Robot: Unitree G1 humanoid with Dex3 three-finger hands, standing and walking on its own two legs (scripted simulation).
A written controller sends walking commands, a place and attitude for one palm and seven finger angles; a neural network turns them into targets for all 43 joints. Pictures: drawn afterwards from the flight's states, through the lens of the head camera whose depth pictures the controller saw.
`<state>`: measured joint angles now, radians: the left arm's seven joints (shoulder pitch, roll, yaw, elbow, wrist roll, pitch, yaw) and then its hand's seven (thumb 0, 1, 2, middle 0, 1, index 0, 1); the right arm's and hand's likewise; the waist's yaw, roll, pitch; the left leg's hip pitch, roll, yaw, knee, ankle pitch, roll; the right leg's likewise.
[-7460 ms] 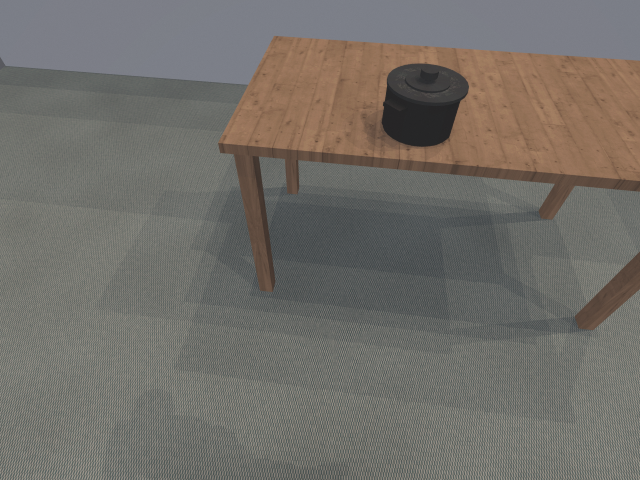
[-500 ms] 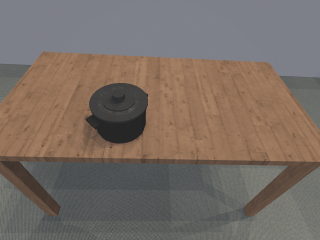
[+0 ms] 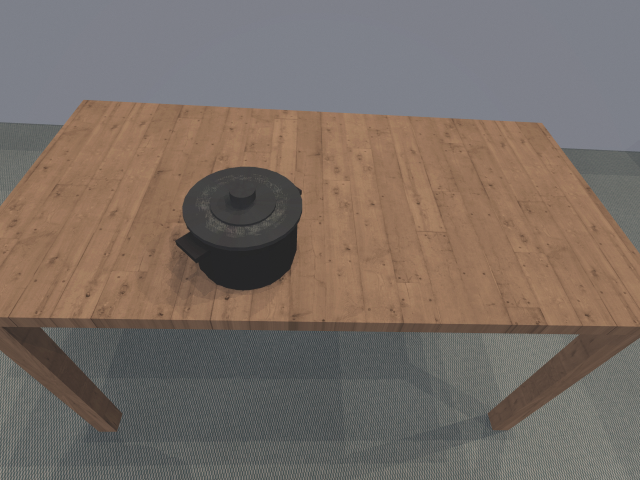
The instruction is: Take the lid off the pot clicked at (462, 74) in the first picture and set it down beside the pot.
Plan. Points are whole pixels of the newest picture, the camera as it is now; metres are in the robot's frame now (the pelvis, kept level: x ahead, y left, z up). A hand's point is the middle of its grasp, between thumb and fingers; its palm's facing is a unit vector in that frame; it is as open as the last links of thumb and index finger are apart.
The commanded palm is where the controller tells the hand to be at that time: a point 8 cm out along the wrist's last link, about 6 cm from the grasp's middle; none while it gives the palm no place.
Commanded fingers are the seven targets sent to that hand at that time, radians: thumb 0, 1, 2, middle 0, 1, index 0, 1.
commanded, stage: look again from close up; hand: left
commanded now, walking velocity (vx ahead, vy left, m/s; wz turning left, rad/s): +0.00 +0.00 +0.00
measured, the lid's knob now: (242, 192) +0.51 +0.16 +0.06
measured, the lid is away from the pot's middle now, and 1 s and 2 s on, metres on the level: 0.00 0.00 0.00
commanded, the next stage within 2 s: lift the closed hand beside the body in 0.12 s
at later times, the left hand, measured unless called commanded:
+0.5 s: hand (187, 475) +0.14 +0.17 -0.07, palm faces +0.10 -0.96 -0.26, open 5.8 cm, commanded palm +0.08 +0.23 -0.05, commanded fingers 0.00 0.90 0.90 -0.86 -1.02 -0.86 -1.02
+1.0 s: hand out of the picture +0.12 +0.18 -0.04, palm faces +0.25 -0.90 -0.35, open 3.1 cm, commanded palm +0.08 +0.22 +0.00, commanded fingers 0.00 0.90 0.90 -1.30 -1.50 -1.30 -1.50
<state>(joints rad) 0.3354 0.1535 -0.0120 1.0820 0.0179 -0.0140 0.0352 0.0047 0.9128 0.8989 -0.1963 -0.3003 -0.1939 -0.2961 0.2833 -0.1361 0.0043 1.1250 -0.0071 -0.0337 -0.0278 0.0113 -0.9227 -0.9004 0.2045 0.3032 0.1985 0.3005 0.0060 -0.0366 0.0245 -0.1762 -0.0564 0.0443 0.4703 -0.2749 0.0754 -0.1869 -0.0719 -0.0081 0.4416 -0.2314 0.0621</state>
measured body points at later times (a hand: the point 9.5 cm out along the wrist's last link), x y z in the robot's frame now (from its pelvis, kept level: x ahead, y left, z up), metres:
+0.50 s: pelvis -0.02 -0.01 +0.00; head -0.03 -0.01 +0.44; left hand +0.13 +0.22 -0.05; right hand +0.15 -0.25 -0.08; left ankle -0.01 +0.07 -0.74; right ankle +0.00 -0.16 -0.74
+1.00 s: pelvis +0.01 -0.05 +0.00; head +0.02 -0.07 +0.45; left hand +0.11 +0.22 -0.02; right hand +0.19 -0.26 -0.10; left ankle -0.01 +0.07 -0.74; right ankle +0.00 -0.17 -0.74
